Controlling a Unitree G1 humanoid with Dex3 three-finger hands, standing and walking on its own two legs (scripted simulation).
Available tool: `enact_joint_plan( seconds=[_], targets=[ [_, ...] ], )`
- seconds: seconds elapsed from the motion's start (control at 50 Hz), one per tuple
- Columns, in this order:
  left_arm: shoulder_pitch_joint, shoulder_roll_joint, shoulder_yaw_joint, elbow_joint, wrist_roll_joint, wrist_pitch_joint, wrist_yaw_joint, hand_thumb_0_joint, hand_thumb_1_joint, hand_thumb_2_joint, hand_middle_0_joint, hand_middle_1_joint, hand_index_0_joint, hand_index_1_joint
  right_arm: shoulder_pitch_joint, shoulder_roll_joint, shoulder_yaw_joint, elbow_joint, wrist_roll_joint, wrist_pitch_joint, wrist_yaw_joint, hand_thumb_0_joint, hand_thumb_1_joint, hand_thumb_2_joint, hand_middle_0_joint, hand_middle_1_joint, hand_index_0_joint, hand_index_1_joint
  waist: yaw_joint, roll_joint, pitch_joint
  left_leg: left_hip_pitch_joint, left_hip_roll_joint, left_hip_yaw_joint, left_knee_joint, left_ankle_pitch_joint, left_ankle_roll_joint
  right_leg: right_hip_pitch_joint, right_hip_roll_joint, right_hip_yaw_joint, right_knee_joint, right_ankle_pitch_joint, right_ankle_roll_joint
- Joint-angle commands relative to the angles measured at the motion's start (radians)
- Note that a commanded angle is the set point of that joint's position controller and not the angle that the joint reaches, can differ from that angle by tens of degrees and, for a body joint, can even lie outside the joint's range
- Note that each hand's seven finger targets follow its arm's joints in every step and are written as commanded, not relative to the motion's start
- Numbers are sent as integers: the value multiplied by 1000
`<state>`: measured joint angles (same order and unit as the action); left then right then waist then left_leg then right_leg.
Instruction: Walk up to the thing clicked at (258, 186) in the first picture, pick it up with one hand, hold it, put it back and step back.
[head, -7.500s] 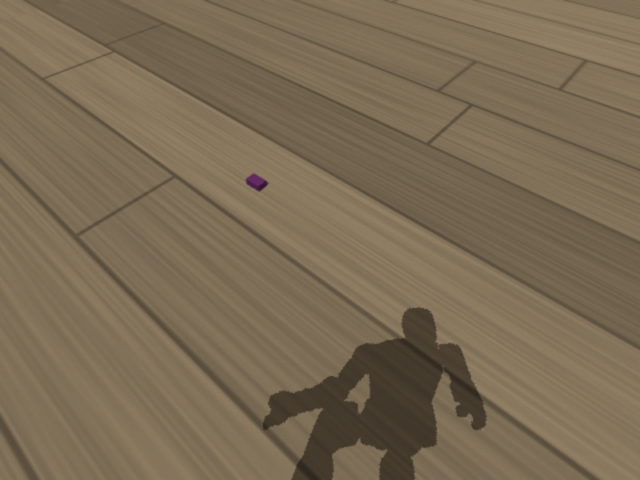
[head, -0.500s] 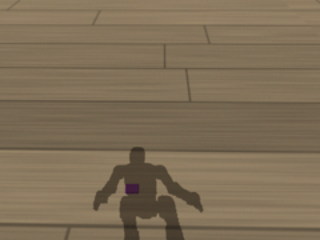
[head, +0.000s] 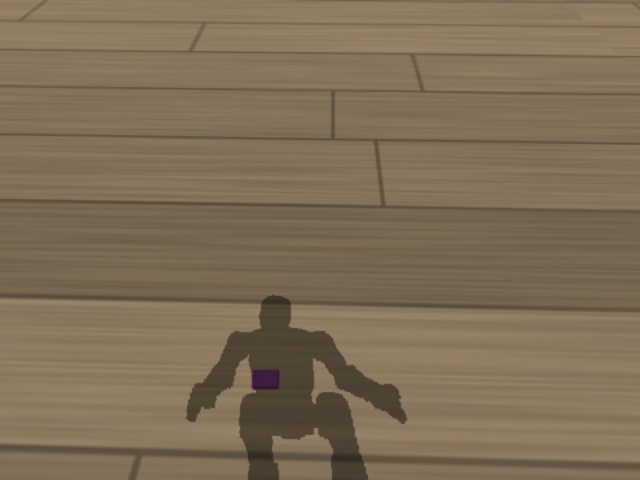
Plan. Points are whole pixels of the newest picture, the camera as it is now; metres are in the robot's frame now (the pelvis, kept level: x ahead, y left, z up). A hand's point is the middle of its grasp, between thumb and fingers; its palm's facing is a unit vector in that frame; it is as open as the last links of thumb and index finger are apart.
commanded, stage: stand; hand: left
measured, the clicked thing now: (265, 379) +0.52 +0.18 -0.77
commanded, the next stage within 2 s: walk up in 0.82 s
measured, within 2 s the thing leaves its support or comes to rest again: neither
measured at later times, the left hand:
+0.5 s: hand out of the picture +0.07 +0.26 -0.16, palm faces -0.02 -0.94 -0.35, open 7.4 cm
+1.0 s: hand out of the picture +0.08 +0.26 -0.16, palm faces -0.02 -0.94 -0.35, open 7.4 cm
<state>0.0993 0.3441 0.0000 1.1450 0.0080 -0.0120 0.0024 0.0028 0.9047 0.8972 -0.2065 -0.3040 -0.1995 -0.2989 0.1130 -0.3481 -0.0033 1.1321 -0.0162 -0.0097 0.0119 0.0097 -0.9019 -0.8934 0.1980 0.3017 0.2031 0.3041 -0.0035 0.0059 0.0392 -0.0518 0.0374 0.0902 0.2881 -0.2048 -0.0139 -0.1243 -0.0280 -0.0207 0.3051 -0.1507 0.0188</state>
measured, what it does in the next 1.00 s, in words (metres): stands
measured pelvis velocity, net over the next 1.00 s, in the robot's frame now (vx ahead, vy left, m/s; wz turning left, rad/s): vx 0.01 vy -0.01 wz -0.01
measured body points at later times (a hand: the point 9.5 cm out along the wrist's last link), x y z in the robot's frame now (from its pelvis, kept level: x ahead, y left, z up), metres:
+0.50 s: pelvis +0.00 +0.00 +0.00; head +0.01 +0.00 +0.45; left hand +0.07 +0.31 -0.13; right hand +0.07 -0.30 -0.14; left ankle -0.03 +0.12 -0.75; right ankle +0.01 -0.13 -0.75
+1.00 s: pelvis +0.01 -0.01 -0.01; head +0.02 +0.00 +0.44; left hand +0.08 +0.30 -0.14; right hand +0.07 -0.32 -0.13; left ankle -0.03 +0.12 -0.75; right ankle +0.01 -0.13 -0.75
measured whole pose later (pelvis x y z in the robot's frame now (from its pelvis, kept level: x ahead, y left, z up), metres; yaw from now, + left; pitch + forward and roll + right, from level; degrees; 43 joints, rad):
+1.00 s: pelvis +0.01 -0.01 -0.01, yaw -1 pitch -2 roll +1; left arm 0.15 0.39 0.05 1.08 0.03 0.03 -0.03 0.00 0.91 0.90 -0.21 -0.30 -0.20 -0.30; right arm 0.18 -0.34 -0.04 1.07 -0.03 -0.03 0.00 0.01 -0.90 -0.89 0.20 0.30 0.21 0.30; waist 0.00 -0.04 0.05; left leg -0.06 0.04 0.10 0.37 -0.27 -0.02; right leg -0.17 -0.03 -0.01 0.46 -0.25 0.00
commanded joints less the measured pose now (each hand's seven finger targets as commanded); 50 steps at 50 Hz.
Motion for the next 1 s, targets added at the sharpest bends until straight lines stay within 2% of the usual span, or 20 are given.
enact_joint_plan(
  seconds=[0.0,0.24,0.54,0.78,0.8,0.84,0.88,0.92,0.94,0.96,0.98],
  targets=[
    [-41,218,37,-61,1,-22,10,0,900,900,-200,-300,-200,-300,-39,-211,-41,-59,2,-19,-17,0,-900,-900,200,300,200,300,-1,0,-66,-17,125,-109,-53,136,27,33,-114,97,-30,180,-36],
    [-32,212,36,-64,3,-22,9,0,900,900,-200,-300,-200,-300,-37,-216,-42,-62,4,-23,-17,0,-900,-900,200,300,200,300,2,-1,-67,-9,122,-110,-47,159,29,27,-117,95,-34,197,-35],
    [-27,214,36,-62,3,-22,8,0,900,900,-200,-300,-200,-300,-33,-212,-41,-63,4,-20,-18,0,-900,-900,200,300,200,300,0,-3,-58,-22,117,-110,-46,136,30,33,-121,97,-36,188,-36],
    [-27,217,35,-68,2,-21,10,0,900,900,-200,-300,-200,-300,-24,-215,-41,-64,2,-22,-18,0,-900,-900,200,300,200,300,-2,0,-67,-21,120,-113,-43,170,29,43,-122,91,-22,204,-38],
    [-14,241,71,-104,19,-4,-7,0,900,900,-200,-300,-200,-300,31,-245,-66,-77,-2,-36,-26,0,-900,-900,200,300,200,300,-12,-67,-82,31,128,-119,-41,132,46,2,-58,55,28,111,-45],
    [-21,219,70,-116,23,11,-17,0,900,900,-200,-300,-200,-300,50,-266,-78,-80,-4,-42,-34,0,-900,-900,200,300,200,300,-16,-9,-41,53,184,-164,-42,93,87,-92,-48,42,52,21,-39],
    [0,204,76,-127,23,21,-26,0,900,900,-200,-300,-200,-300,26,-272,-89,-105,-8,-43,-36,0,-900,-900,200,300,200,300,-2,51,-1,-5,220,-198,-65,-18,122,-111,-34,42,108,-114,-39],
    [7,203,81,-142,27,25,-35,0,900,900,-200,-300,-200,-300,11,-281,-99,-132,-14,-44,-38,0,-900,-900,200,300,200,300,2,102,34,-49,243,-203,-61,-35,144,-125,-35,51,151,-148,-46],
    [4,205,83,-154,28,25,-38,0,900,900,-200,-300,-200,-300,16,-280,-102,-144,-14,-45,-38,0,-900,-900,200,300,200,300,-1,112,41,-54,243,-193,-47,3,146,-126,-33,49,155,-140,-52],
    [20,202,84,-158,27,25,-41,0,900,900,-200,-300,-200,-300,11,-277,-102,-156,-13,-45,-38,0,-900,-900,200,300,200,300,8,118,36,-50,236,-178,-24,39,142,-116,-34,55,146,-108,-54],
    [39,208,85,-160,26,22,-43,0,900,900,-200,-300,-200,-300,8,-268,-101,-169,-11,-45,-37,0,-900,-900,200,300,200,300,15,100,24,-52,212,-148,9,68,127,-85,-41,65,124,-22,-59]
  ],
)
